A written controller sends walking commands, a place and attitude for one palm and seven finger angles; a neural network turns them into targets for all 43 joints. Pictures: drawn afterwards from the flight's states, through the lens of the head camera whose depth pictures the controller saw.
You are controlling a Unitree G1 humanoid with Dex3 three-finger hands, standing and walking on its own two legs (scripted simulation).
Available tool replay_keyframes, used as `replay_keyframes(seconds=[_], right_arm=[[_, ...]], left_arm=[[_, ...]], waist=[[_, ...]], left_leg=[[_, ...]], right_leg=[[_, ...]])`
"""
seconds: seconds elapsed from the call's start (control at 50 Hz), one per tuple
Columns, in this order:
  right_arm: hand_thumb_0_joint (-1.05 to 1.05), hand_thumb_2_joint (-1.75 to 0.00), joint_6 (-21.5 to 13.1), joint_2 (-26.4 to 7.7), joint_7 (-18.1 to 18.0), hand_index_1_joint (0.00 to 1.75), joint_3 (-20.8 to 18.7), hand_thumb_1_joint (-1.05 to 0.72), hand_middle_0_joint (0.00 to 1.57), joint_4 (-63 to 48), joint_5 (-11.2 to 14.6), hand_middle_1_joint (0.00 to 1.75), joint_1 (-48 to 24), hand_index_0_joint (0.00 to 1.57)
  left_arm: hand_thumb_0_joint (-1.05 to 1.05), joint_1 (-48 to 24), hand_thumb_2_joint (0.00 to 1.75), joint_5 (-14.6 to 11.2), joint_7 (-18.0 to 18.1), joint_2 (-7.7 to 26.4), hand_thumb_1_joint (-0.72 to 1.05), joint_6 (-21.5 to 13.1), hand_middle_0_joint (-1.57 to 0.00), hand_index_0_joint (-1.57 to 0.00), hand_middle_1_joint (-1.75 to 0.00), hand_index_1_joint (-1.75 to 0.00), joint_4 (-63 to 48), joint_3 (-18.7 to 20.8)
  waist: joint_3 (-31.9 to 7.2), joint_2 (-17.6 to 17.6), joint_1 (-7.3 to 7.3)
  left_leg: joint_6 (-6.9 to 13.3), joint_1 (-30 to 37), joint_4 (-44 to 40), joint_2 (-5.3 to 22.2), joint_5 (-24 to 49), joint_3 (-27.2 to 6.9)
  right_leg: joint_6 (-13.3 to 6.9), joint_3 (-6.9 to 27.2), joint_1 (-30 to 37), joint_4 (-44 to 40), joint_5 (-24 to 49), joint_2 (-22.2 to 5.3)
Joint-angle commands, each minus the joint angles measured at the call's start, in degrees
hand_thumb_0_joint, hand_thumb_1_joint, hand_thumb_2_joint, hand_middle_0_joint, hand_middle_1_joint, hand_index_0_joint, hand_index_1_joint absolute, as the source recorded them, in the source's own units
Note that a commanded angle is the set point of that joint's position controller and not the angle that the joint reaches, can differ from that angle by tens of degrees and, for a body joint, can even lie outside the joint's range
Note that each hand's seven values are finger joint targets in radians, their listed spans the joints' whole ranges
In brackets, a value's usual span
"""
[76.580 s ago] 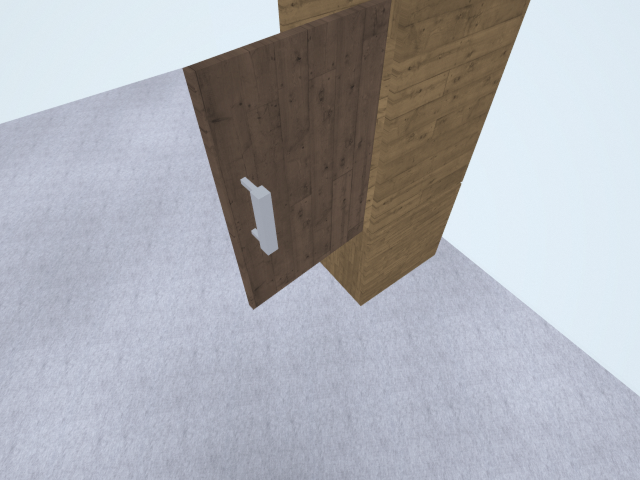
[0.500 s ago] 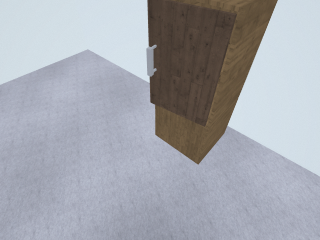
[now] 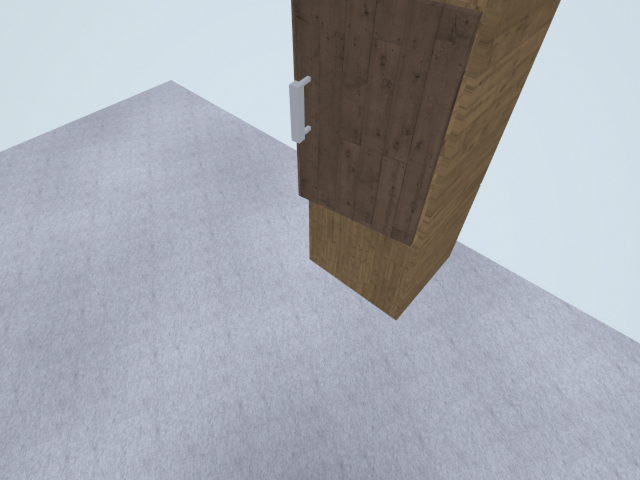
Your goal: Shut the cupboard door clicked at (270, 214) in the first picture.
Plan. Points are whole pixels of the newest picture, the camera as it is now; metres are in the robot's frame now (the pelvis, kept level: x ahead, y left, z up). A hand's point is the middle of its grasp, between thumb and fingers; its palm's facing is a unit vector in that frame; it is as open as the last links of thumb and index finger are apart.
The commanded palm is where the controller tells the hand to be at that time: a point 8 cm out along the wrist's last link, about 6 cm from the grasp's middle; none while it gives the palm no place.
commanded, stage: look to check the result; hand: left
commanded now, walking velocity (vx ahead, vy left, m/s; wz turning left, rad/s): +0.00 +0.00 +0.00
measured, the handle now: (302, 109) +0.91 +0.09 -0.03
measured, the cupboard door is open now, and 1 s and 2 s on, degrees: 8 8 8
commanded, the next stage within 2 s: walk to a spot facing it in 0.24 s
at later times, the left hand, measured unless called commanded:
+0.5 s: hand out of the picture +0.03 +0.18 -0.18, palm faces +0.05 -0.97 -0.22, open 7.4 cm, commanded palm none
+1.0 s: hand out of the picture +0.04 +0.24 -0.17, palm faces +0.29 -0.92 -0.26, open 7.4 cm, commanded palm none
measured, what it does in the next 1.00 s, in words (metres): lifts its right foot, turning left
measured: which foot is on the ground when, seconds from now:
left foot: down 0.00-1.00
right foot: down 0.00-0.72, up 0.74-1.00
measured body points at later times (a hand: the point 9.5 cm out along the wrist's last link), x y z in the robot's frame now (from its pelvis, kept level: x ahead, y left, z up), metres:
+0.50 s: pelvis +0.02 -0.01 +0.00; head +0.03 +0.00 +0.45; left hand +0.03 +0.24 -0.16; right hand +0.05 -0.25 -0.16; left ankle +0.04 +0.11 -0.74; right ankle -0.04 -0.14 -0.74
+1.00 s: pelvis +0.00 +0.01 +0.00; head +0.05 +0.03 +0.44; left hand +0.02 +0.29 -0.15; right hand +0.11 -0.23 -0.15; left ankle +0.03 +0.10 -0.74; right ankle +0.02 -0.15 -0.68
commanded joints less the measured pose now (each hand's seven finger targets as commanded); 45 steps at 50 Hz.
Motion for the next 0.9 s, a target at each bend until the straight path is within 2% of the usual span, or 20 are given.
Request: replay_keyframes(seconds=[0.0, 0.26, 0.34, 0.38, 0.46, 0.5, 0.54, 0.58, 0.6, 0.62, 0.64, 0.66, 0.68, 0.7, 0.72, 0.74, 0.76, 0.78, 0.82, 0.88], right_arm=[[0.0, -0.9, -0.97, -8.5, -0.77, 0.3, -1.75, -0.9, 0.2, -2.29, 0.2, 0.3, 2.0, 0.2], [0.0, -0.9, -1.05, -8.68, -0.77, 0.3, -1.45, -0.9, 0.2, -1.85, -0.02, 0.3, 0.29, 0.2], [0.0, -0.9, -1.17, -8.86, -0.81, 0.3, -1.42, -0.9, 0.2, -1.84, 0.0, 0.3, 0.07, 0.2], [0.0, -0.9, -0.73, -6.53, -0.68, 0.3, -0.97, -0.9, 0.2, -2.05, -0.07, 0.3, 1.09, 0.2], [0.0, -0.9, 0.3, -7.44, -0.57, 0.3, -1.83, -0.9, 0.2, -3.79, -0.05, 0.3, 0.74, 0.2], [0.0, -0.9, 0.7, -7.67, -0.35, 0.3, -2.32, -0.9, 0.2, -5.02, 0.03, 0.3, 0.27, 0.2], [0.0, -0.9, 1.12, -6.84, 0.01, 0.3, -2.76, -0.9, 0.2, -6.32, -0.15, 0.3, -0.33, 0.2], [0.0, -0.9, 1.65, -5.96, 0.32, 0.3, -3.22, -0.9, 0.2, -8.24, -0.41, 0.3, -1.93, 0.2], [0.0, -0.9, 1.73, -6.18, 0.46, 0.3, -3.5, -0.9, 0.2, -9.22, -0.33, 0.3, -1.93, 0.2], [0.0, -0.9, 1.7, -6.02, 0.68, 0.3, -3.65, -0.9, 0.2, -9.63, -0.19, 0.3, -1.71, 0.2], [0.0, -0.9, 1.57, -6.22, 0.99, 0.3, -3.75, -0.9, 0.2, -9.99, -0.07, 0.3, -0.62, 0.2], [0.0, -0.9, 1.35, -6.93, 1.21, 0.3, -3.86, -0.9, 0.2, -9.67, -0.09, 0.3, 1.86, 0.2], [0.0, -0.9, 0.71, -10.28, 1.21, 0.3, -4.27, -0.9, 0.2, -9.27, -0.59, 0.3, 6.26, 0.2], [0.0, -0.9, 0.5, -15.0, 0.6, 0.3, -5.3, -0.9, 0.2, -8.34, -0.9, 0.3, 9.62, 0.2], [0.0, -0.9, 0.89, -15.57, 0.06, 0.3, -5.37, -0.9, 0.2, -7.39, -0.91, 0.3, 10.33, 0.2], [0.0, -0.9, 0.88, -14.47, -0.07, 0.3, -5.2, -0.9, 0.2, -8.25, -0.87, 0.3, 7.89, 0.2], [0.0, -0.9, 0.94, -13.64, -0.22, 0.3, -5.0, -0.9, 0.2, -10.0, -1.02, 0.3, 4.47, 0.2], [0.0, -0.9, 0.81, -12.83, -0.37, 0.3, -4.65, -0.9, 0.2, -10.7, -1.11, 0.3, 2.5, 0.2], [0.0, -0.9, 0.29, -12.17, -0.56, 0.3, -4.47, -0.9, 0.2, -11.58, -1.06, 0.3, 1.21, 0.2], [0.0, -0.9, 0.14, -12.46, -0.61, 0.3, -4.79, -0.9, 0.2, -11.77, -0.86, 0.3, 2.06, 0.2]], left_arm=[[0.0, 3.01, 0.9, -0.12, 0.51, 7.55, 0.9, -1.01, -0.2, -0.2, -0.3, -0.3, -1.52, 1.42], [0.0, 1.81, 0.9, -0.16, 0.49, 7.88, 0.9, -0.99, -0.2, -0.2, -0.3, -0.3, -1.23, 1.33], [0.0, 1.55, 0.9, -0.18, 0.49, 8.34, 0.9, -1.14, -0.2, -0.2, -0.3, -0.3, -1.34, 1.45], [0.0, 2.61, 0.9, -0.3, 0.75, 6.36, 0.9, -0.59, -0.2, -0.2, -0.3, -0.3, -1.39, 1.42], [0.0, 2.97, 0.9, -0.25, 1.01, 8.11, 0.9, 0.24, -0.2, -0.2, -0.3, -0.3, -3.31, 3.03], [0.0, 2.99, 0.9, -0.09, 0.98, 9.25, 0.9, 0.48, -0.2, -0.2, -0.3, -0.3, -4.68, 3.86], [0.0, 2.48, 0.9, 0.06, 1.03, 10.4, 0.9, 0.74, -0.2, -0.2, -0.3, -0.3, -6.1, 4.68], [0.0, 1.04, 0.9, 0.44, 1.12, 11.02, 0.9, 0.68, -0.2, -0.2, -0.3, -0.3, -7.82, 5.2], [0.0, -0.09, 0.9, 0.79, 1.27, 11.2, 0.9, 0.55, -0.2, -0.2, -0.3, -0.3, -8.57, 5.3], [0.0, -1.58, 0.9, 1.03, 1.36, 11.52, 0.9, 0.53, -0.2, -0.2, -0.3, -0.3, -9.42, 5.57], [0.0, -3.12, 0.9, 1.09, 1.38, 11.6, 0.9, 0.56, -0.2, -0.2, -0.3, -0.3, -10.34, 5.73], [0.0, -3.89, 0.9, 0.82, 1.18, 11.37, 0.9, 0.65, -0.2, -0.2, -0.3, -0.3, -11.1, 5.66], [0.0, -2.76, 0.9, 0.1, 0.94, 9.52, 0.9, 0.95, -0.2, -0.2, -0.3, -0.3, -12.09, 5.5], [0.0, -3.56, 0.9, -0.46, 0.76, 6.67, 0.9, 1.14, -0.2, -0.2, -0.3, -0.3, -14.01, 4.48], [0.0, -4.94, 0.9, -0.15, 1.07, 7.2, 0.9, 1.68, -0.2, -0.2, -0.3, -0.3, -14.75, 4.4], [0.0, -5.46, 0.9, 0.15, 1.15, 7.13, 0.9, 2.06, -0.2, -0.2, -0.3, -0.3, -14.26, 4.8], [0.0, -6.05, 0.9, 0.26, 0.86, 7.68, 0.9, 2.11, -0.2, -0.2, -0.3, -0.3, -14.22, 5.01], [0.0, -6.63, 0.9, 0.49, 0.43, 7.87, 0.9, 1.92, -0.2, -0.2, -0.3, -0.3, -14.02, 5.14], [0.0, -5.18, 0.9, 0.58, -0.04, 7.5, 0.9, 1.34, -0.2, -0.2, -0.3, -0.3, -13.92, 5.11], [0.0, -5.06, 0.9, 0.43, -0.07, 6.76, 0.9, 1.13, -0.2, -0.2, -0.3, -0.3, -14.49, 4.85]], waist=[[-0.52, -0.76, -0.05], [0.21, -0.13, -0.05], [-0.98, -0.24, -0.01], [-0.96, -0.44, 0.05], [-0.24, -0.55, 0.4], [-0.03, -1.88, 0.75], [-0.07, -5.43, 0.94], [1.65, -11.15, 1.1], [1.54, -12.69, 0.74], [1.97, -12.64, 0.22], [2.13, -11.36, -0.92], [0.81, -6.92, -2.18], [-1.96, 6.7, -3.75], [-2.58, 20.46, -4.41], [-4.61, 13.81, -4.39], [-3.7, 12.52, -3.42], [-1.74, 10.48, -2.48], [-0.36, 8.26, -1.89], [-2.8, 4.47, -0.74], [-6.26, 3.49, -0.95]], left_leg=[[0.99, 5.39, -3.78, 4.75, 6.4, -6.21], [0.82, 5.94, -4.47, 4.7, 7.66, -6.08], [0.8, 6.53, -4.0, 4.76, 9.88, -6.09], [0.47, 5.19, -2.16, 4.22, 12.5, -6.05], [0.48, 0.77, 2.2, 3.71, 13.77, -6.32], [0.37, -2.55, 5.36, 2.68, 12.09, -6.38], [-0.3, -6.49, 11.9, 0.7, 7.7, -4.41], [-1.28, -10.71, 22.71, -0.46, -10.59, -2.48], [-1.36, -11.95, 25.42, 0.04, -15.61, -2.83], [-1.43, -11.95, 24.29, 1.21, -18.16, -3.26], [-1.32, -9.65, 18.97, 2.25, -15.9, -3.76], [-0.79, -4.1, 11.57, 2.02, -5.24, -4.17], [2.63, 2.4, 1.86, 7.42, 15.8, -16.04], [9.4, 6.65, -3.92, 17.62, 33.08, -33.21], [11.19, 4.38, -5.95, 18.92, 22.11, -31.99], [8.86, 0.93, -8.47, 16.35, 5.72, -30.59], [7.94, -2.68, -9.69, 14.78, -4.9, -30.61], [7.38, -4.79, -10.19, 12.96, -8.35, -29.12], [7.75, -1.75, -9.4, 11.17, -5.42, -27.24], [8.45, 2.82, -7.84, 9.95, -0.22, -26.07]], right_leg=[[-3.55, 3.02, -5.57, -4.84, 6.88, -2.95], [-3.31, 2.89, -4.17, -5.56, 8.41, -3.39], [-3.39, 2.75, -2.87, -5.51, 10.79, -3.55], [-2.86, 1.26, -2.27, -3.18, 12.75, -4.07], [-3.15, -0.88, -2.4, 1.23, 12.65, -5.3], [-4.27, -0.74, -2.12, 1.83, 12.12, -6.79], [-6.78, 1.05, -1.42, 1.28, 12.26, -10.84], [-10.78, 2.98, -2.44, -0.61, 17.73, -16.51], [-12.0, 2.65, -2.21, 0.27, 22.06, -18.37], [-12.01, 0.99, -2.77, 1.8, 24.07, -19.46], [-10.39, -1.3, -4.08, 5.41, 24.87, -18.86], [-7.33, -4.72, -6.41, 11.69, 23.46, -15.95], [-2.15, -8.81, -13.16, 24.68, 11.24, -8.71], [1.29, -6.75, -22.61, 38.42, -21.42, -0.54], [-0.33, 1.14, -21.98, 43.6, -22.11, -1.2], [-0.88, 2.66, -22.57, 44.64, -17.97, -2.41], [-0.59, 3.0, -23.7, 45.24, -13.89, -2.67], [-0.25, 3.79, -24.27, 45.1, -9.76, -2.61], [0.4, 3.64, -25.13, 43.6, -6.16, -1.91], [1.01, 3.41, -25.38, 39.2, -5.53, -0.92]])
